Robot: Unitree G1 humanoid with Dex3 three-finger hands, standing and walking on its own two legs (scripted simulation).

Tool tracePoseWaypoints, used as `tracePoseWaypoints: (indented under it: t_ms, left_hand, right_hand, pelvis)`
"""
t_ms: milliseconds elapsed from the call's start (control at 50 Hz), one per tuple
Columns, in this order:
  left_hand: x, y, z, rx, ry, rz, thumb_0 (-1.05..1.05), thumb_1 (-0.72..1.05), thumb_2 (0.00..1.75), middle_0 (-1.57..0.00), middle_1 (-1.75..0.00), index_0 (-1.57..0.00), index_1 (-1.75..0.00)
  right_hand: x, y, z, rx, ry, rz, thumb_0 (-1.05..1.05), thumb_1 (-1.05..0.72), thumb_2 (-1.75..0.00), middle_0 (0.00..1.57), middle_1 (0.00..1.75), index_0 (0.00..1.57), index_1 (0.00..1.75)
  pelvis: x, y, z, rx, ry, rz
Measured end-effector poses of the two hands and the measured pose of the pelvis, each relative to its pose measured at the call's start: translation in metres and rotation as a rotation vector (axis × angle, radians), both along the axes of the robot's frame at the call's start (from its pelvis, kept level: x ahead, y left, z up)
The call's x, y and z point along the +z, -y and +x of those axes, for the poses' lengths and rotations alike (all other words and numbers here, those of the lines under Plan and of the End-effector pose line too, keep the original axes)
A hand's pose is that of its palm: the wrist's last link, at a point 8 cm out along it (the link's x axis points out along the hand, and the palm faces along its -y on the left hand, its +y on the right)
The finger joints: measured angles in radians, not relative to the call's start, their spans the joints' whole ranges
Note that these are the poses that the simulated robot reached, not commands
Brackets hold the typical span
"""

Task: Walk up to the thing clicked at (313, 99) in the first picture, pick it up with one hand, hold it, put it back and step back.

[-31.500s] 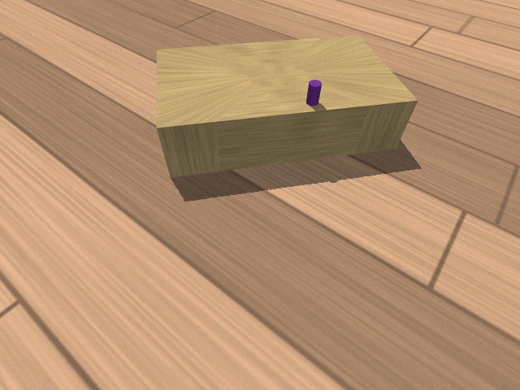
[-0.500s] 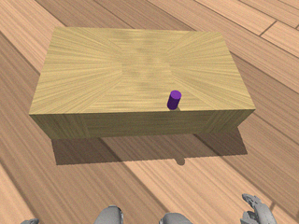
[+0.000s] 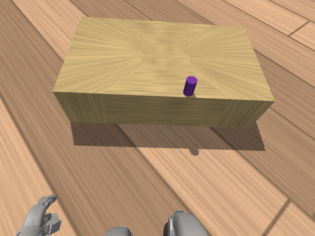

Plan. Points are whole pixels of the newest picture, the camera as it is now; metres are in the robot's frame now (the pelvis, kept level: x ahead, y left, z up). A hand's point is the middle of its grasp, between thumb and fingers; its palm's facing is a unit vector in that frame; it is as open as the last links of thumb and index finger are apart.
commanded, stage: step back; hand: right
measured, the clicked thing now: (190, 86) +0.89 -0.20 -0.37
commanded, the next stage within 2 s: stand in 1.54 s
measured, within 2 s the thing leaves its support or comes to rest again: neither
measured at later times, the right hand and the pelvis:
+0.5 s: hand out of the picture -0.06 -0.32 -0.14, palm faces -0.03 +0.92 -0.39, open 7.4 cm; pelvis -0.16 -0.05 +0.01, yaw -2 degrees
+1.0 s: hand out of the picture -0.11 -0.31 -0.14, palm faces -0.08 +0.93 -0.37, open 7.4 cm; pelvis -0.19 -0.05 +0.01, yaw +2 degrees
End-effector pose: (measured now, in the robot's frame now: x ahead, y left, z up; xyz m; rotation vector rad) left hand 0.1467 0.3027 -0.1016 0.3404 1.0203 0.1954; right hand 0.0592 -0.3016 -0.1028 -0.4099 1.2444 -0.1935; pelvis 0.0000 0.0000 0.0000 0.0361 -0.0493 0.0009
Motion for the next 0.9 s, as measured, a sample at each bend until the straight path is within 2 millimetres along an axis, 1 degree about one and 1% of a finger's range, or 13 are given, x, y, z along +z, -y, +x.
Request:
tracePoseWaypoints:
  t_ms: [80, 160, 220, 280, 340, 400, 440, 520, 600, 640, 700, 780, 900]
  left_hand:
    - [0.0, 0.011, -0.035, 0.011, -0.047, -0.043, 0.0, 0.91, 0.89, -0.2, -0.3, -0.2, -0.3]
    - [-0.004, 0.015, -0.078, 0.018, -0.09, -0.044, 0.0, 0.91, 0.89, -0.21, -0.3, -0.2, -0.3]
    - [-0.009, 0.019, -0.113, 0.012, -0.134, -0.022, 0.0, 0.91, 0.89, -0.21, -0.3, -0.2, -0.3]
    - [-0.015, 0.026, -0.148, 0.002, -0.167, 0.011, 0.0, 0.91, 0.89, -0.2, -0.3, -0.2, -0.3]
    - [-0.011, 0.038, -0.187, 0.015, -0.194, 0.024, 0.0, 0.91, 0.89, -0.2, -0.3, -0.2, -0.3]
    - [0.001, 0.043, -0.222, 0.033, -0.206, 0.035, 0.0, 0.91, 0.89, -0.21, -0.3, -0.2, -0.3]
    - [0.009, 0.042, -0.239, 0.046, -0.213, 0.048, 0.01, 0.91, 0.89, -0.21, -0.3, -0.2, -0.3]
    - [0.017, 0.033, -0.257, 0.056, -0.175, 0.076, 0.01, 0.9, 0.89, -0.21, -0.3, -0.21, -0.3]
    - [0.013, 0.016, -0.268, 0.081, -0.106, 0.082, 0.01, 0.9, 0.89, -0.21, -0.3, -0.21, -0.3]
    - [0.009, 0.009, -0.274, 0.093, -0.094, 0.077, 0.0, 0.9, 0.89, -0.21, -0.3, -0.21, -0.3]
    - [0.007, 0.011, -0.288, 0.106, -0.119, 0.05, 0.0, 0.91, 0.89, -0.2, -0.3, -0.2, -0.3]
    - [0.008, 0.017, -0.298, 0.099, -0.148, 0.013, 0.01, 0.91, 0.89, -0.2, -0.3, -0.2, -0.3]
    - [0.004, 0.035, -0.305, 0.099, -0.171, 0.014, 0.01, 0.91, 0.89, -0.2, -0.3, -0.2, -0.3]
  right_hand:
    - [0.018, 0.006, -0.014, 0.015, 0.038, -0.024, 0.0, -0.9, -0.89, 0.21, 0.3, 0.21, 0.3]
    - [0.031, 0.021, -0.016, 0.027, 0.104, -0.052, 0.0, -0.9, -0.89, 0.21, 0.31, 0.21, 0.3]
    - [0.033, 0.036, -0.017, 0.042, 0.163, -0.064, 0.0, -0.9, -0.89, 0.21, 0.3, 0.21, 0.3]
    - [0.024, 0.053, -0.025, 0.049, 0.213, -0.056, 0.0, -0.9, -0.89, 0.2, 0.3, 0.21, 0.3]
    - [0.012, 0.067, -0.043, 0.024, 0.225, -0.037, 0.0, -0.9, -0.89, 0.2, 0.3, 0.21, 0.3]
    - [0.009, 0.066, -0.071, -0.002, 0.193, -0.005, 0.0, -0.9, -0.89, 0.2, 0.3, 0.2, 0.3]
    - [0.007, 0.064, -0.091, -0.007, 0.168, 0.016, 0.0, -0.9, -0.89, 0.2, 0.3, 0.2, 0.3]
    - [-0.003, 0.06, -0.134, 0.0, 0.098, 0.029, 0.0, -0.9, -0.89, 0.2, 0.3, 0.2, 0.3]
    - [-0.013, 0.049, -0.171, 0.03, 0.012, 0.031, 0.0, -0.9, -0.89, 0.2, 0.3, 0.2, 0.3]
    - [-0.012, 0.04, -0.187, 0.024, -0.012, 0.036, 0.0, -0.9, -0.89, 0.2, 0.3, 0.2, 0.3]
    - [-0.005, 0.032, -0.205, 0.012, -0.003, 0.054, 0.0, -0.9, -0.89, 0.2, 0.3, 0.21, 0.3]
    - [0.004, 0.033, -0.213, 0.0, 0.014, 0.058, 0.0, -0.9, -0.89, 0.2, 0.3, 0.21, 0.3]
    - [0.0, 0.052, -0.198, -0.01, 0.048, 0.054, 0.0, -0.9, -0.89, 0.2, 0.3, 0.21, 0.3]
  pelvis:
    - [0.01, 0.004, -0.023, 0.012, -0.011, -0.053]
    - [0.013, 0.014, -0.049, -0.017, -0.032, -0.059]
    - [0.008, 0.023, -0.072, -0.044, -0.035, -0.053]
    - [-0.003, 0.035, -0.098, -0.072, -0.031, -0.041]
    - [-0.006, 0.044, -0.124, -0.05, -0.003, -0.091]
    - [0.001, 0.049, -0.139, -0.065, -0.012, -0.028]
    - [0.007, 0.048, -0.149, -0.055, -0.019, -0.011]
    - [0.007, 0.046, -0.17, -0.02, -0.032, -0.02]
    - [-0.001, 0.04, -0.188, 0.04, -0.029, -0.045]
    - [-0.001, 0.038, -0.197, 0.034, -0.004, 0.0]
    - [0.006, 0.035, -0.2, 0.032, -0.001, -0.011]
    - [0.013, 0.038, -0.202, 0.027, -0.003, -0.024]
    - [0.009, 0.05, -0.2, 0.017, 0.002, -0.054]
